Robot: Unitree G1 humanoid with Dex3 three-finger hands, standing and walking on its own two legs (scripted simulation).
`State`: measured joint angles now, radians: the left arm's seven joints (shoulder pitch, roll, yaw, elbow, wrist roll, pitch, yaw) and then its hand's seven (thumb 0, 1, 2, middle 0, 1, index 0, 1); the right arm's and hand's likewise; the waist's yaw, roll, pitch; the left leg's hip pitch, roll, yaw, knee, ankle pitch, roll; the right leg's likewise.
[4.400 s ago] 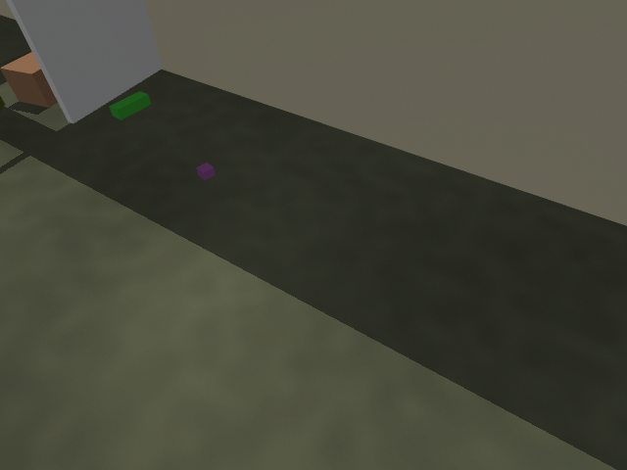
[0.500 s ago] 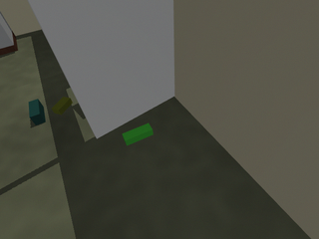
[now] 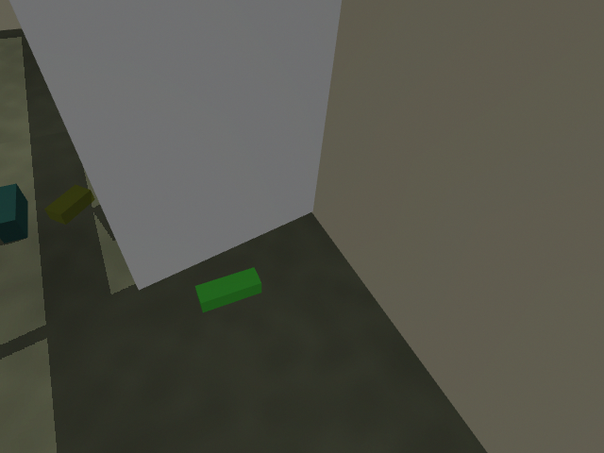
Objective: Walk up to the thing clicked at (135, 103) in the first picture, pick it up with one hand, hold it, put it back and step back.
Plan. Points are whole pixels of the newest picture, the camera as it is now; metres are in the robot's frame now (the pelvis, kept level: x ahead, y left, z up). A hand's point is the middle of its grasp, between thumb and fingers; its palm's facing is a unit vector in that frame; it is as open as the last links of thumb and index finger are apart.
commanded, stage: walk up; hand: left
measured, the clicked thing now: (229, 289) +0.83 +0.24 -0.73
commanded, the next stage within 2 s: none
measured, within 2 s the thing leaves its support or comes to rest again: neither
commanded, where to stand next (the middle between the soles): +0.43 -0.06 m, yaw +2 degrees
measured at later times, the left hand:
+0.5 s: hand (167, 435) +0.19 +0.19 -0.12, palm faces +0.04 -0.91 -0.41, open 7.3 cm
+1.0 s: hand (182, 355) +0.33 +0.21 -0.16, palm faces +0.04 -0.92 -0.40, open 7.3 cm
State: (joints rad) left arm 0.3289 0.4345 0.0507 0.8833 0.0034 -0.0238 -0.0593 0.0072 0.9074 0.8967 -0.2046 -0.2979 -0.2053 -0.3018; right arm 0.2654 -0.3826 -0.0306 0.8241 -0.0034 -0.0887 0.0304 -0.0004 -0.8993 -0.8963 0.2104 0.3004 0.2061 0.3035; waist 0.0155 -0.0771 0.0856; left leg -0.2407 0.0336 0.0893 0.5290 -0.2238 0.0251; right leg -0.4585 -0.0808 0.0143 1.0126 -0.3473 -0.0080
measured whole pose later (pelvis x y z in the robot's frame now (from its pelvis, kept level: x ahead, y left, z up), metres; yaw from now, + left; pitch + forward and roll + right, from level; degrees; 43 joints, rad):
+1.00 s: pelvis +0.29 -0.08 -0.02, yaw +4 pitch -3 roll +1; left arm 0.26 0.42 0.03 0.92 -0.01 -0.03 0.00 0.00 0.91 0.90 -0.21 -0.30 -0.21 -0.30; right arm 0.19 -0.39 -0.02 0.84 0.00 -0.02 0.01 0.00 -0.90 -0.90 0.21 0.30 0.21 0.30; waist 0.01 -0.02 0.13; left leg -0.33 0.05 0.06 0.69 -0.30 0.00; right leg -0.39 -0.07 -0.02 0.71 -0.24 0.00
